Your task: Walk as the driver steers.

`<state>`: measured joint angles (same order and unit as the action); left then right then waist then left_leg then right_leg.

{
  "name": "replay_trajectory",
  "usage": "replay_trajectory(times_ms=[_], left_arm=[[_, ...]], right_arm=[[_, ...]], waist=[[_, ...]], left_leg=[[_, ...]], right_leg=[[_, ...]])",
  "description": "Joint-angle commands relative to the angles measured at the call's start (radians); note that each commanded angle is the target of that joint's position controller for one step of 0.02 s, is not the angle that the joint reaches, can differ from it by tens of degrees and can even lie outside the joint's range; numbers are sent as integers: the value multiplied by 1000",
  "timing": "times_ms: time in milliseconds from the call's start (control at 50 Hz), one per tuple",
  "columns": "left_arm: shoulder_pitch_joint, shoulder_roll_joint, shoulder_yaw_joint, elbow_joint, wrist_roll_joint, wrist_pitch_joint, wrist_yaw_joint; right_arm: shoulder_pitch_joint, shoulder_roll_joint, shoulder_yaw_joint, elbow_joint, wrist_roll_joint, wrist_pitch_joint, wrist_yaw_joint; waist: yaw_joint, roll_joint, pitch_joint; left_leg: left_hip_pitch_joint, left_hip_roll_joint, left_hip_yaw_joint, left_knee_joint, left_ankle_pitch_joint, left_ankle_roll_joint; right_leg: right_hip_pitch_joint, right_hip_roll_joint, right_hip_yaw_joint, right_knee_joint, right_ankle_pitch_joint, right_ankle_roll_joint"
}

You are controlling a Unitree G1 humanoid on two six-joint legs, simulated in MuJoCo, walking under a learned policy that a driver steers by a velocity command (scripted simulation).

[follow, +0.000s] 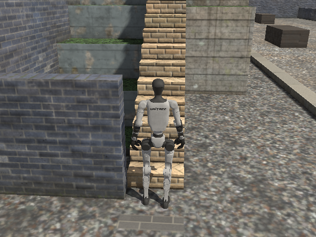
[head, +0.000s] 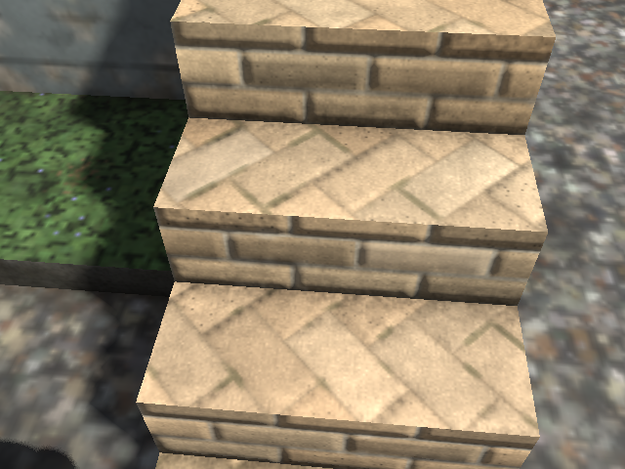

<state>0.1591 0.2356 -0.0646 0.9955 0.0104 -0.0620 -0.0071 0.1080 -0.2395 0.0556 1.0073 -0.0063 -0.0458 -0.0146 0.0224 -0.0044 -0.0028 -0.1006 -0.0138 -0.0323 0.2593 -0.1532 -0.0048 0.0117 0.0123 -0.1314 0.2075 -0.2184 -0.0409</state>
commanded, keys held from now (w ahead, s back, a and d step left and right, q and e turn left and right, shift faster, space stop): w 1.00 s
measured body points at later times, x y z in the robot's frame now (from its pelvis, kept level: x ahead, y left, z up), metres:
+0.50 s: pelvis -0.01 +0.01 +0.00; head -0.01 +0.00 +0.45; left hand +0.09 +0.25 -0.13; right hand +0.11 -0.24 -0.13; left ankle -0.01 +0.13 -0.75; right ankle -0.06 -0.08 -0.75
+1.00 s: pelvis -0.01 +0.00 +0.00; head -0.01 +0.00 +0.45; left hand +0.09 +0.25 -0.13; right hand +0.11 -0.25 -0.13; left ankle -0.01 +0.13 -0.75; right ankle -0.06 -0.08 -0.75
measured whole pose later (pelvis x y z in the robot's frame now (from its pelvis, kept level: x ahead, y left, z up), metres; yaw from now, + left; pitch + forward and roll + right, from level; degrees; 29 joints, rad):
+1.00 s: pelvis -0.01 +0.00 +0.00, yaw -1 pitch -1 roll +0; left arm 0.15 0.26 -0.08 0.99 0.01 -0.07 -0.02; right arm 0.08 -0.27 0.08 1.04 -0.01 -0.05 -0.01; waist 0.02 0.00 0.00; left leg -0.10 -0.01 -0.03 0.24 -0.13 0.00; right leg 0.00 0.01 -0.12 0.20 -0.20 -0.03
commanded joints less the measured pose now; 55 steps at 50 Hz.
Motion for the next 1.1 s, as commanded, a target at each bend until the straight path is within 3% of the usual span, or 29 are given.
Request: replay_trajectory(times_ms=[20, 1100], left_arm=[[-16, 106, 16, -44, 0, -11, 1], [-28, 135, 8, -55, 1, -15, -9]], right_arm=[[-41, -110, -16, -44, 0, -12, -1], [-78, -146, 2, -19, 1, -17, 5]], waist=[[0, 4, -28], [-7, -3, -35]], left_leg=[[-3, 133, -91, -10, 282, 38], [2, 138, -88, -24, 245, 33]], right_leg=[[6, -162, 105, -21, 249, 14], [-3, -166, 124, -31, 246, 24]])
